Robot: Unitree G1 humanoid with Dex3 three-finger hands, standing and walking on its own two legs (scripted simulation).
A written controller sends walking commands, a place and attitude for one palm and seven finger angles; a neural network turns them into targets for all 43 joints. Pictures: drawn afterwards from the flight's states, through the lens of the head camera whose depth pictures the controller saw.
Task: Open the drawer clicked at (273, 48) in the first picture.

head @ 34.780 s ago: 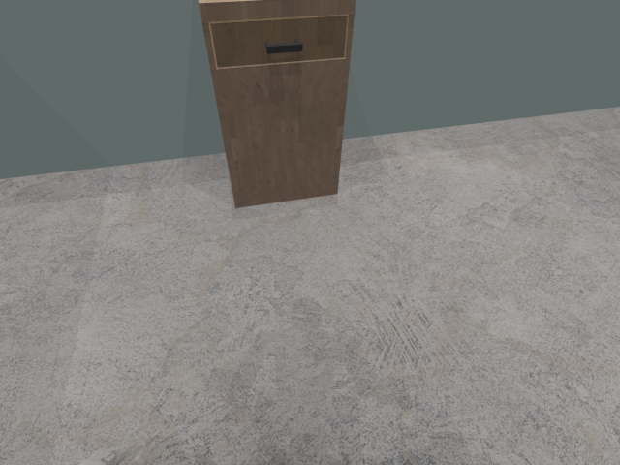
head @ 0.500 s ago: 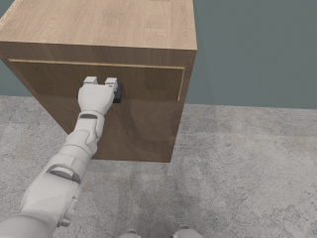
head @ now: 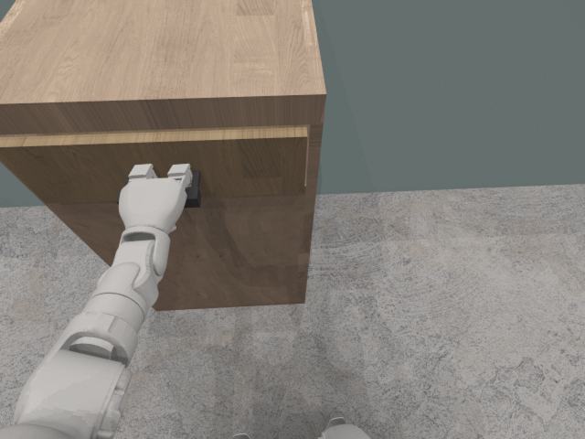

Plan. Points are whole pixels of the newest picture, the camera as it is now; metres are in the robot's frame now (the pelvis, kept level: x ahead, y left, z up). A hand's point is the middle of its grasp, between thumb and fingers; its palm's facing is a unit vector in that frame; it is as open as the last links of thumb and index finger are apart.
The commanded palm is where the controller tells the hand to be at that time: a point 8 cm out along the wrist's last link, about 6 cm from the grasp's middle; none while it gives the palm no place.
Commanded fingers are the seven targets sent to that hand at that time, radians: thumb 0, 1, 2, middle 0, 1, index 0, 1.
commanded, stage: pull the drawer open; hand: left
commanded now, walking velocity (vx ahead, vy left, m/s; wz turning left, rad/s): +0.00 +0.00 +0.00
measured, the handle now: (162, 187) +0.49 +0.19 +0.01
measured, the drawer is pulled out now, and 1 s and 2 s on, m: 0.02 0.15 0.20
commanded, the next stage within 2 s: none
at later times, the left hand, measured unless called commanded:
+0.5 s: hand (161, 270) +0.36 +0.18 -0.01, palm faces -0.01 -0.09 -1.00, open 5.5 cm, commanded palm +0.31 +0.17 +0.05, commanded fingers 0.00 0.90 0.90 -0.40 -1.35 -0.40 -1.35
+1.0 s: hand (154, 298) +0.32 +0.18 -0.01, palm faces -0.03 -0.01 -1.00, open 5.5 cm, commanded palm +0.30 +0.18 +0.05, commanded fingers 0.00 0.90 0.90 -0.40 -1.35 -0.40 -1.35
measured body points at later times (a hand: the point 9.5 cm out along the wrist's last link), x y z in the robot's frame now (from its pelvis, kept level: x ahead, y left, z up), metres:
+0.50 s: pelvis +0.02 +0.00 +0.01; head +0.08 -0.01 +0.46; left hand +0.35 +0.18 +0.04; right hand +0.20 -0.24 -0.10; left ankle -0.03 +0.09 -0.69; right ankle +0.01 -0.11 -0.69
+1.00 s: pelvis -0.01 -0.02 +0.00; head +0.04 -0.05 +0.45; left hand +0.31 +0.18 +0.04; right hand +0.16 -0.25 -0.12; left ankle -0.03 +0.09 -0.69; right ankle +0.01 -0.11 -0.69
